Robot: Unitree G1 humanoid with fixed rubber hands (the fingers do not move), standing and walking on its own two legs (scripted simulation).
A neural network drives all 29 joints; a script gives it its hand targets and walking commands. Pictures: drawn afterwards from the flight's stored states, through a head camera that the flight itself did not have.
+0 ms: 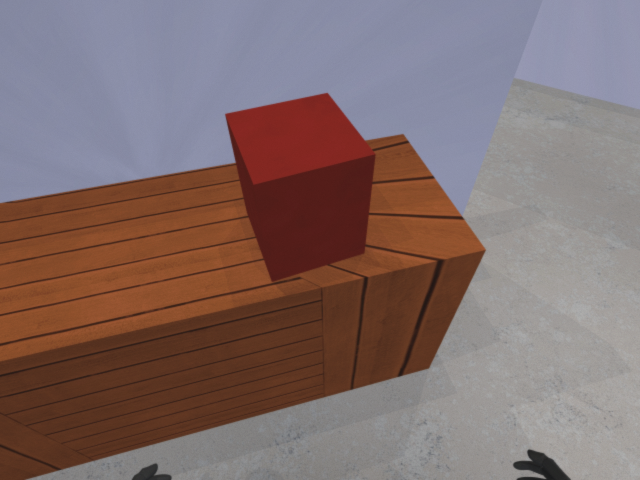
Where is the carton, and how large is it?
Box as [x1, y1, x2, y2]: [225, 93, 375, 281]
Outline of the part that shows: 327,93 225,114 246,210 272,281 364,252 375,154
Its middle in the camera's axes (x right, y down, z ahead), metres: -0.04 -0.11 +0.76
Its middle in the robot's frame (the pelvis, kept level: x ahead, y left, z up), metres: +0.64 +0.06 -0.03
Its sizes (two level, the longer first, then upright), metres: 0.210 0.200 0.250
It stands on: a pedestal, 0.60 m high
